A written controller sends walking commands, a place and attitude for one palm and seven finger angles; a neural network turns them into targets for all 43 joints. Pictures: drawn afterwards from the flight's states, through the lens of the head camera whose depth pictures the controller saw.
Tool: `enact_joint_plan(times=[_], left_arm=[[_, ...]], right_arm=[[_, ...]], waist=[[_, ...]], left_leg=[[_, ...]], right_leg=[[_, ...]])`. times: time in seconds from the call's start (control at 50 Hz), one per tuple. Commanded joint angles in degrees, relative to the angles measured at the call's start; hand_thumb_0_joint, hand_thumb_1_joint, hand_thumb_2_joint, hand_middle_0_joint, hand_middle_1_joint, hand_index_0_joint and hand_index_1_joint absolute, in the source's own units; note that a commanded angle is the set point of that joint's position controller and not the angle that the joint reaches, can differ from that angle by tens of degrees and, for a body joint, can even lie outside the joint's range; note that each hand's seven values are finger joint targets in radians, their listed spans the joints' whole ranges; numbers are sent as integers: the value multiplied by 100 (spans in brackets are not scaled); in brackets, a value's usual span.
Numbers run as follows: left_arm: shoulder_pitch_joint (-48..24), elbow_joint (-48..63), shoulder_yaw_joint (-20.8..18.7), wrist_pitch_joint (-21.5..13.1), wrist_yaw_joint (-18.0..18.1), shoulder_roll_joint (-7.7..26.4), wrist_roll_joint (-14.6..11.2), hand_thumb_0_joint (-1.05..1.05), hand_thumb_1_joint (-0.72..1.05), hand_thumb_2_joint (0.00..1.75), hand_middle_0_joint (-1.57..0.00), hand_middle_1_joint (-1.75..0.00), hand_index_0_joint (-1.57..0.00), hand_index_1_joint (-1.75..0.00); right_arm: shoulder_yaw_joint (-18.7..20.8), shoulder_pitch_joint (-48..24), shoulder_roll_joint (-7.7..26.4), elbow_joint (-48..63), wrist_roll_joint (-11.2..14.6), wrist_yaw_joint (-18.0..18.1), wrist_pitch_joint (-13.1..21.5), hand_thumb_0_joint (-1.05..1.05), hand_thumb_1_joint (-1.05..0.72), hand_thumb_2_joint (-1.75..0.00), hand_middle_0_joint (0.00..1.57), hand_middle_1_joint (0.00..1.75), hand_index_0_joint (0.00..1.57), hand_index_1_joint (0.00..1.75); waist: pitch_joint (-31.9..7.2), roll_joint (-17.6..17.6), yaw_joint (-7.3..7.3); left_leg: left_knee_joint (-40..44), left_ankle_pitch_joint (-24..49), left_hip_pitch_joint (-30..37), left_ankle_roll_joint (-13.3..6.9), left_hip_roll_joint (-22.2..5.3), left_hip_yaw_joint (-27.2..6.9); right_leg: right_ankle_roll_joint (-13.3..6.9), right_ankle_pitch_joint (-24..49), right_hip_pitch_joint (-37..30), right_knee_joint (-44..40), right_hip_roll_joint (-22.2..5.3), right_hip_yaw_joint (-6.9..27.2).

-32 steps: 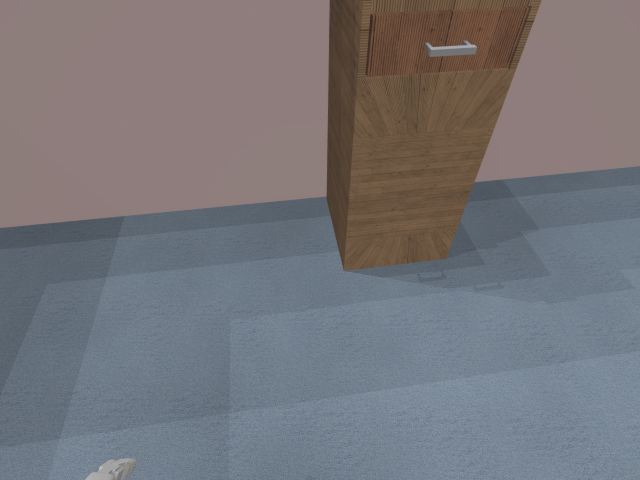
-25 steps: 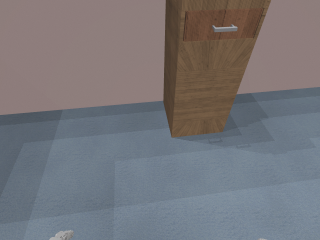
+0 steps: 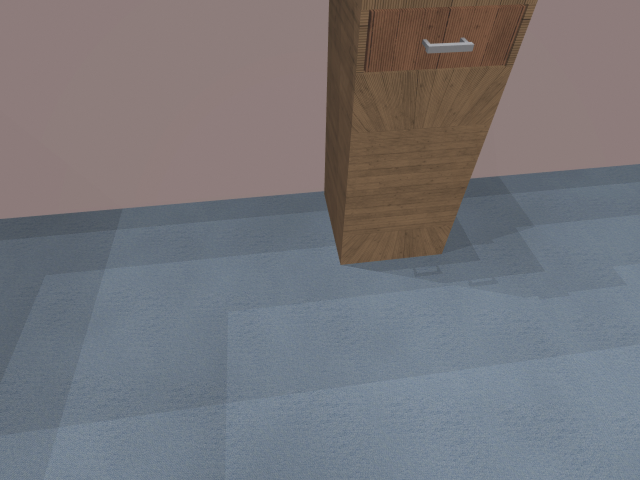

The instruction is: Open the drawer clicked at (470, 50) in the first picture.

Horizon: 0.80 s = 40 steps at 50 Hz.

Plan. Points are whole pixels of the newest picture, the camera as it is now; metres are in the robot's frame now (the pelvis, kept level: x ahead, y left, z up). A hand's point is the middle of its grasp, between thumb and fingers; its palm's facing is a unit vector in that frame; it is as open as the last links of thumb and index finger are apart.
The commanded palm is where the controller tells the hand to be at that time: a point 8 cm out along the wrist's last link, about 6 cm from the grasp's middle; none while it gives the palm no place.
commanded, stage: stand and wait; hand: left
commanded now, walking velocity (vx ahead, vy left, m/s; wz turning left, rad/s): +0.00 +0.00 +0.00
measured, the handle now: (447, 44) +1.07 -0.25 +0.10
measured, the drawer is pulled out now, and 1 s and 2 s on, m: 0.00 0.00 0.00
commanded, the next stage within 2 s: look at it before walking up in 0.18 s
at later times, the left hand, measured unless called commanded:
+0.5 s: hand out of the picture +0.08 +0.25 -0.15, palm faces -0.04 -0.94 -0.34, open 7.4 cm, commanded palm none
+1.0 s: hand out of the picture +0.08 +0.24 -0.15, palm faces -0.04 -0.94 -0.34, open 7.4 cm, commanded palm none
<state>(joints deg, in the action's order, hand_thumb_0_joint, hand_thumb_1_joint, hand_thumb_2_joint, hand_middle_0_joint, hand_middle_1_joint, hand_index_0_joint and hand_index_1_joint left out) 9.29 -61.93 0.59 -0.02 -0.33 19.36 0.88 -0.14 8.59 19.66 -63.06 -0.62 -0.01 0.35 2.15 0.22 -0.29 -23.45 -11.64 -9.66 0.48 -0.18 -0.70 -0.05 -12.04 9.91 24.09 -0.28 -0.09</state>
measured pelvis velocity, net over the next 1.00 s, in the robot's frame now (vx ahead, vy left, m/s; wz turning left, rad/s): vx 0.01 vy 0.00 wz -0.03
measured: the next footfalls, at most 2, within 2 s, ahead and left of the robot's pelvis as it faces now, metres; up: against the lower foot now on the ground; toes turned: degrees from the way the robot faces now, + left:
left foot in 1.86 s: +0.05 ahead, +0.12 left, +0.00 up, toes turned -30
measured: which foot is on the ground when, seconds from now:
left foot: down 0.00-1.00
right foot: down 0.00-1.00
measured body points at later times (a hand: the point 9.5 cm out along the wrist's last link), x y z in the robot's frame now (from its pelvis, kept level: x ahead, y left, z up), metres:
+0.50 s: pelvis +0.00 +0.00 +0.00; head +0.00 +0.00 +0.45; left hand +0.08 +0.29 -0.13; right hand +0.08 -0.30 -0.13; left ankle +0.01 +0.13 -0.74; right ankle +0.01 -0.12 -0.74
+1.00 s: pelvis +0.01 +0.00 +0.00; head +0.01 +0.00 +0.45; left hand +0.08 +0.29 -0.13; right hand +0.09 -0.30 -0.13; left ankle +0.01 +0.13 -0.74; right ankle +0.01 -0.12 -0.74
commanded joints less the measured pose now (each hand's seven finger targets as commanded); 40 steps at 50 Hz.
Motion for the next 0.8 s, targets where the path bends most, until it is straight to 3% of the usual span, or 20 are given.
enact_joint_plan(times=[0.0,0.56,0.68,0.78], left_arm=[[-309,368,-247,-142,84,1177,-31,0,90,90,-20,-30,-20,-30],[-357,351,-256,-154,86,1202,-12,0,90,90,-20,-30,-20,-30],[-351,323,-253,-170,93,1203,-19,0,90,90,-20,-30,-20,-30],[-325,303,-253,-168,93,1203,-20,0,90,90,-20,-30,-20,-30]], right_arm=[[230,-355,1126,375,1,67,165,0,-90,-90,20,30,20,30],[225,-402,1141,305,10,60,165,0,-90,-90,20,30,20,30],[224,-412,1141,291,16,69,175,0,-90,-90,20,30,20,30],[210,-448,1151,281,16,73,166,0,-90,-90,20,30,20,30]], waist=[[-351,-64,15],[-347,-67,25],[-511,-43,33],[-385,-37,14]], left_leg=[[464,381,26,-209,-602,-509],[579,461,144,-184,-621,-489],[544,769,282,-180,-648,-479],[567,752,269,-174,-653,-451]], right_leg=[[-189,161,8,-535,-663,637],[-163,316,-44,-645,-665,639],[-170,750,-185,-578,-676,604],[-167,770,-152,-621,-674,617]])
